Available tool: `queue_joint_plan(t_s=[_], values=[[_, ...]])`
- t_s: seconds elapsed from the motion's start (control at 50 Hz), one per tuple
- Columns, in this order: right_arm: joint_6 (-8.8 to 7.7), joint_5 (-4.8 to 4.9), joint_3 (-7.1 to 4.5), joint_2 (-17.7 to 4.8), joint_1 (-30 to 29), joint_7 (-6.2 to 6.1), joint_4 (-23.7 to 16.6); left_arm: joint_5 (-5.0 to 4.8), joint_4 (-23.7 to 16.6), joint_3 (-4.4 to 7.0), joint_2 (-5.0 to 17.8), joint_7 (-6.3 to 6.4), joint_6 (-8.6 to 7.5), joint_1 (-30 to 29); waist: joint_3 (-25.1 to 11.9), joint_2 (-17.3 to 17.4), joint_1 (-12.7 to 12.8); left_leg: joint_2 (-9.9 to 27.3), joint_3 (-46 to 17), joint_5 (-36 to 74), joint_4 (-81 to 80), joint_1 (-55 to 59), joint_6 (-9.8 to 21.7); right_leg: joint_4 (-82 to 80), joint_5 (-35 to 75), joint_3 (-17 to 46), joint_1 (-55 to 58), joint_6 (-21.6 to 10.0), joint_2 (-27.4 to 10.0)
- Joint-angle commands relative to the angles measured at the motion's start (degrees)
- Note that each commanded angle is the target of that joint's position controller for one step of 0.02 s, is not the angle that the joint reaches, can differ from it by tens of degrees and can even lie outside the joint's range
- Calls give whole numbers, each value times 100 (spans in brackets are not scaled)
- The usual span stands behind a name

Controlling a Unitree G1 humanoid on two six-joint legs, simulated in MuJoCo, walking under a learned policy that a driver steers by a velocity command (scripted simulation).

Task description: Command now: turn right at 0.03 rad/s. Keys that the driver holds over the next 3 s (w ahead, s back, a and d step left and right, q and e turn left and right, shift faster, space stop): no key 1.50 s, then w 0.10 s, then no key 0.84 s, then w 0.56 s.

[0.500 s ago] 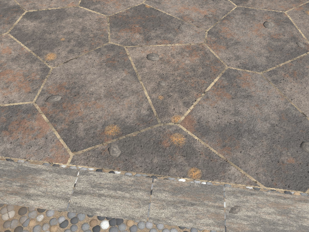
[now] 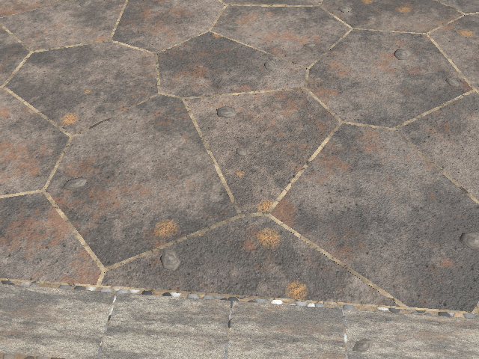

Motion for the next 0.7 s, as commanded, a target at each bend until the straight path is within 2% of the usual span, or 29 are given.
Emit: queue_joint_plan(t_s=[0.02,0.36,0.7], values=[[-33,17,-145,-575,-99,-46,-136,-14,-150,149,708,26,-86,73,-124,-157,6,117,-93,1028,-240,653,111,-766,1066,265,-579,-147,-270],[64,50,-159,-578,16,-167,729,-35,589,75,591,35,-93,219,-47,-100,12,107,-57,1082,-361,751,85,-905,1307,59,-382,-142,-139],[87,58,-91,-441,229,-191,1169,-42,1037,-21,467,65,-95,555,113,-57,18,62,-26,824,-458,659,101,-1018,914,-55,-490,-114,-74]])
Next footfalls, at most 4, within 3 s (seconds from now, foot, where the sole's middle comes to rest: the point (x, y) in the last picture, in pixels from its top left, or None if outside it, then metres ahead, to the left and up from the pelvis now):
none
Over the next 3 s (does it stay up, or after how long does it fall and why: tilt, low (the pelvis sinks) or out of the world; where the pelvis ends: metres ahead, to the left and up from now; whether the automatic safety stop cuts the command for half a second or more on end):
stays up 0.16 0.03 0.01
